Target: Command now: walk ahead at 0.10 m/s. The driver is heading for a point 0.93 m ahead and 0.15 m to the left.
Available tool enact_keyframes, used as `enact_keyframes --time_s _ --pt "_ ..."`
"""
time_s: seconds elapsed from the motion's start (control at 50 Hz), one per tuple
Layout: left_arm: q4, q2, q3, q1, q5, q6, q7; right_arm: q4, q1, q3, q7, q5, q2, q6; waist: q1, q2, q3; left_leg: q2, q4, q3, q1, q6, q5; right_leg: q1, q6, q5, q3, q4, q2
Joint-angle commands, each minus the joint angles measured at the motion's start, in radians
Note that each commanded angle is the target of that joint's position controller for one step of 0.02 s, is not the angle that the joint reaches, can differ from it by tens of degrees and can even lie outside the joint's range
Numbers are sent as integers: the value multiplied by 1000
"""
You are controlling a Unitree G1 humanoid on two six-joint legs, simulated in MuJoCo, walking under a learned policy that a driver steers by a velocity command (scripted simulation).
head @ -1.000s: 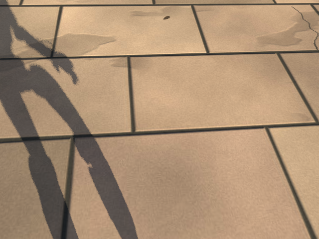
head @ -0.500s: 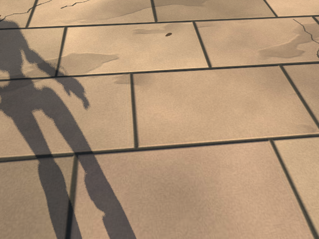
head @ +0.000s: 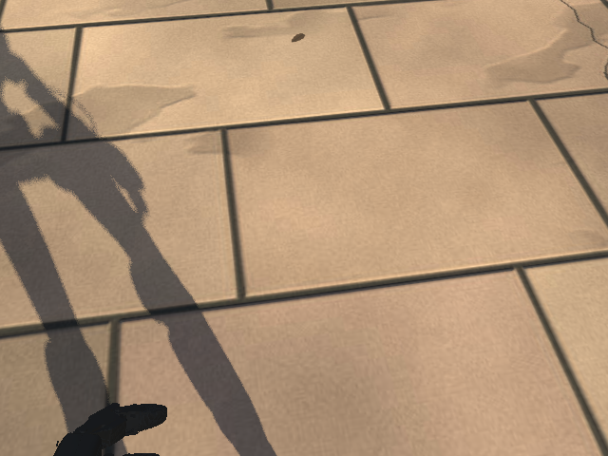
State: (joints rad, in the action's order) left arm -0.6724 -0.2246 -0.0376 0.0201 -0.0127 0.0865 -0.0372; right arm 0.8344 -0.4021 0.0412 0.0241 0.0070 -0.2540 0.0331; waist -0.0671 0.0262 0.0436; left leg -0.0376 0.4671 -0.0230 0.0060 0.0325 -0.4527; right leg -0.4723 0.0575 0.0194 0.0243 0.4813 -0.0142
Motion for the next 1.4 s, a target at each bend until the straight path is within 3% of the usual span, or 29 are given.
enact_keyframes --time_s 0.02,0.04,0.06,0.08,0.12,0.16,0.22,0.26,0.3,0.32,0.38,0.46,0.62,0.68,0.72,0.78,0.84,0.9,0.92,0.94,0.96,1.0,1.06,1.16,1.26,1.32,1.36,1.38,1.4 --pt "-17 -189 -47 276 -34 3 21 -51 -172 -12 -11 -23 -10 14 66 220 -463 -13 647 108 431 -51 -222 800 324 791 -487 34 439" --pt "-15 -131 -38 260 -4 -11 16 -21 -148 15 -17 1 -114 2 99 126 -449 13 724 191 443 -66 -244 693 323 513 -516 -35 393" --pt "-9 -114 -31 163 15 -18 15 -47 -49 26 -15 19 -141 -13 86 89 -285 49 745 150 516 -79 -195 563 277 285 -427 -90 349" --pt "-8 -92 -21 100 17 -25 16 -58 19 27 -5 10 -131 -28 72 32 -201 78 706 125 522 -86 -141 434 234 116 -377 -139 305" --pt "-10 -96 -19 6 -4 -36 18 -61 31 29 12 -4 -105 -64 16 59 -108 113 540 112 385 -102 -66 170 171 -90 -272 -223 233" --pt "-24 -103 -24 -10 -18 -40 21 -45 8 17 23 -11 -63 -73 9 101 -108 93 404 68 277 -107 -48 87 166 -118 -200 -241 190" --pt "-52 -118 -26 6 -9 -47 34 -33 22 15 23 -15 -69 -68 19 87 -145 93 233 51 186 -86 121 83 157 -289 -192 -238 191" --pt "-69 -105 -19 7 2 -56 41 -22 26 16 17 -27 -68 -63 7 71 -127 77 125 25 98 -62 234 22 104 -482 -174 -230 165" --pt "-101 -71 -4 52 -3 -59 41 -53 73 15 21 -44 -99 -59 25 18 -47 143 -11 109 130 -17 213 -12 7 -614 -147 -184 108" --pt "-103 -87 -14 88 3 -62 43 -47 112 33 25 -30 -168 -57 83 -108 2 147 -43 128 298 14 -11 69 -27 -538 -76 -152 46" --pt "-127 -84 -15 83 0 -63 55 -42 171 11 19 -33 -83 -22 92 -160 8 125 -111 121 426 -21 -55 252 -28 -331 -55 -44 39" --pt "-170 -80 -15 101 3 -62 52 -18 126 10 14 -17 -83 2 74 -79 -33 111 -50 98 316 -30 156 241 -7 -211 -57 -30 44" --pt "-251 -93 -17 103 15 -75 57 22 108 7 12 -12 -75 -5 64 -26 -79 92 -15 70 238 -18 377 299 -12 3 -54 10 51" --pt "-278 -100 -18 102 16 -83 63 39 112 6 11 -12 -70 -9 65 -25 -73 88 -20 63 228 -17 404 309 -13 21 -55 11 53" --pt "-310 -98 -21 129 23 -89 64 66 84 12 11 -4 -79 -16 65 -51 -73 76 -44 61 227 8 150 294 -9 -254 -10 40 10" --pt "-296 -97 -23 72 32 -66 58 66 56 26 13 13 -121 -5 39 -130 71 189 -163 242 248 110 -275 73 0 -553 19 137 -19" --pt "-275 -74 -18 29 41 -10 35 82 48 42 12 22 -160 29 47 -200 151 349 -239 444 204 196 -195 -33 29 -438 7 214 21" --pt "-374 -115 -42 263 47 8 21 41 182 34 0 22 -128 35 168 -130 63 216 -62 220 351 98 81 341 59 -349 -20 0 16" --pt "-410 -206 -71 382 46 11 23 0 232 19 -1 20 -72 46 201 81 27 62 249 32 508 13 213 506 133 -420 -293 -128 149" --pt "-422 -269 -82 485 38 16 15 -25 235 16 3 15 -58 65 231 265 -36 -17 565 21 706 -34 -26 677 255 -351 -672 -269 348" --pt "-410 -185 -51 430 20 27 13 -22 227 28 -1 35 -96 77 185 143 -21 20 731 124 806 -14 -95 686 261 -287 -685 -260 385" --pt "-378 -131 -33 344 18 37 15 7 190 28 -13 51 -84 81 132 40 12 87 767 161 854 35 72 650 189 -194 -460 -250 336" --pt "-382 -77 -9 343 9 26 22 13 202 37 -30 35 -64 60 110 59 9 125 644 133 773 36 233 580 98 26 -194 -278 245" --pt "-364 -145 -12 319 -3 19 51 -64 354 11 -43 22 -8 41 121 29 65 116 351 54 705 -9 425 431 94 78 -18 -369 215" --pt "-378 -168 -17 391 17 12 57 -137 482 -2 -72 23 -17 38 144 25 102 102 172 -18 658 30 478 497 82 161 76 -363 257" --pt "-356 -204 -28 366 17 -8 62 -159 451 17 -92 20 -58 36 83 62 34 39 158 -79 553 88 376 590 55 611 131 -195 281" --pt "-326 -226 -36 336 10 -29 72 -114 242 57 -96 23 -128 28 -37 85 -97 -31 147 -108 285 136 330 552 33 819 157 108 272" --pt "-306 -225 -34 326 8 -30 74 -73 77 91 -81 25 -187 19 -118 45 -172 -19 107 -28 10 175 328 370 2 672 160 360 232" --pt "-263 -101 1 399 -16 -8 56 -62 0 110 -60 21 -279 11 -57 -216 -288 245 70 447 -357 323 201 -43 -55 -146 151 782 69"
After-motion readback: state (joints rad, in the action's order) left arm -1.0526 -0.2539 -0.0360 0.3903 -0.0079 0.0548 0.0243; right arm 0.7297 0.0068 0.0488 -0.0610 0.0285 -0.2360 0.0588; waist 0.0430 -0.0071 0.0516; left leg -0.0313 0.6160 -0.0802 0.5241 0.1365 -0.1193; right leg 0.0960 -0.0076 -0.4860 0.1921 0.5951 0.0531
